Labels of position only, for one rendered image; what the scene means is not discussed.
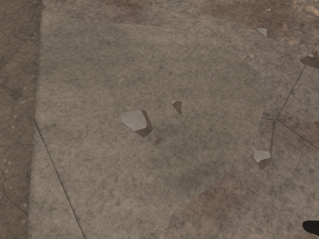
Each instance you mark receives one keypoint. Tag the right robot hand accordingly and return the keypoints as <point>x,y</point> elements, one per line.
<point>311,226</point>

